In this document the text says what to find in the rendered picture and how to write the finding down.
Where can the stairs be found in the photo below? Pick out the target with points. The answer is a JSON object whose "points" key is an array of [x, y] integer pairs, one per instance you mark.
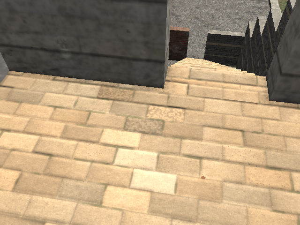
{"points": [[202, 64]]}

